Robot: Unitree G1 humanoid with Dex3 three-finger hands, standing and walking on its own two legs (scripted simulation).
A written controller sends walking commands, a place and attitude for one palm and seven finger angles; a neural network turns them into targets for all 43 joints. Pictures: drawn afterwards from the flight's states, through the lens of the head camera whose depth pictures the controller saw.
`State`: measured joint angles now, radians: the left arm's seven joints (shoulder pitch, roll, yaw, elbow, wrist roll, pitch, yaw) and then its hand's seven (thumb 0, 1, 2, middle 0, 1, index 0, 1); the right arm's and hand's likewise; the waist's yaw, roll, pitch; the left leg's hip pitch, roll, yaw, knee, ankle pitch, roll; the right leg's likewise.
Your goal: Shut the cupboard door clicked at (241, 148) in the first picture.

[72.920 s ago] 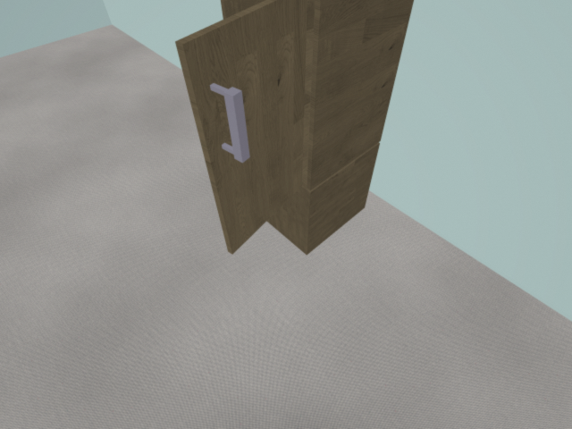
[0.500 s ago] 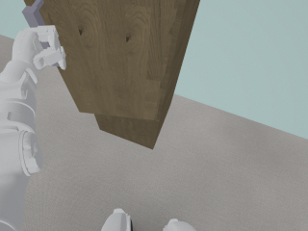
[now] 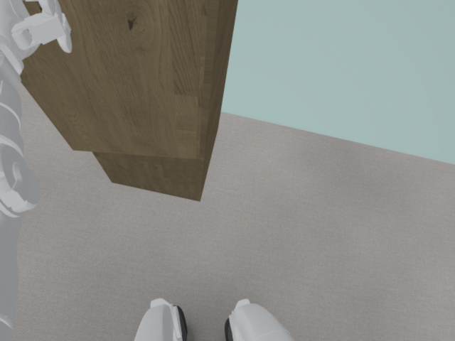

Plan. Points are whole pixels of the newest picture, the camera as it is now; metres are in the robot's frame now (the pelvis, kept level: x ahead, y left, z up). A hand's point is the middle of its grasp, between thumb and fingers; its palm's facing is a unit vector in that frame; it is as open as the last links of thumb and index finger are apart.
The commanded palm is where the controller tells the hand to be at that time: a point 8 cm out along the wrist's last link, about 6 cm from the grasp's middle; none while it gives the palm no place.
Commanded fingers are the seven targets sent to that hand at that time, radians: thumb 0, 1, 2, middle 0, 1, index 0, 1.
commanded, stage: push the door shut along its arc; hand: left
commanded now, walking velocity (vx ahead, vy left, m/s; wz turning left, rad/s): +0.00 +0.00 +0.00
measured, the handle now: out of the picture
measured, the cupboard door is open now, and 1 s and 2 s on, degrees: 10 3 3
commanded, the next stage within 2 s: pull the fist back off the door in 0.30 s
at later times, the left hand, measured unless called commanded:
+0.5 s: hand (53, 14) +0.59 +0.16 +0.16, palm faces -0.07 -0.99 +0.11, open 2.9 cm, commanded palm +0.60 +0.17 +0.15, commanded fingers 0.00 0.90 0.90 -1.30 -1.50 -1.30 -1.50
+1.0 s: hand (79, 23) +0.58 +0.13 +0.16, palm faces +0.16 -0.99 -0.03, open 3.1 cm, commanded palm +0.53 +0.17 +0.15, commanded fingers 0.00 0.90 0.90 -1.30 -1.50 -1.30 -1.50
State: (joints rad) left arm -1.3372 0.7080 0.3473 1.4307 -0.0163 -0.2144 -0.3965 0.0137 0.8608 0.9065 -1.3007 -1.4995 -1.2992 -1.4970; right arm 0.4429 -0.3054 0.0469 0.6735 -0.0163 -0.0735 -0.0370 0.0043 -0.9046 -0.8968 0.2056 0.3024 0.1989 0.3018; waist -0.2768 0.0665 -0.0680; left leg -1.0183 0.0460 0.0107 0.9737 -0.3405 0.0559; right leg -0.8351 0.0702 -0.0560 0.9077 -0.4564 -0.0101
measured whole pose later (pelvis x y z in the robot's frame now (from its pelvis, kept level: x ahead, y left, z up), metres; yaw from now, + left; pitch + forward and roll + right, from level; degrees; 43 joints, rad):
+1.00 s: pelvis +0.02 -0.02 +0.02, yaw +0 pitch +20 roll -3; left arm -1.13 0.51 0.41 1.29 0.02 -0.26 0.04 0.01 0.89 0.90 -1.30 -1.50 -1.30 -1.50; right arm 0.56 -0.27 0.01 0.68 -0.06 -0.01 0.07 0.00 -0.91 -0.90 0.21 0.30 0.20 0.30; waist -0.23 0.08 -0.11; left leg -0.90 0.06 0.02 0.88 -0.34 0.03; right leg -0.73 0.08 -0.04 0.82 -0.45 -0.04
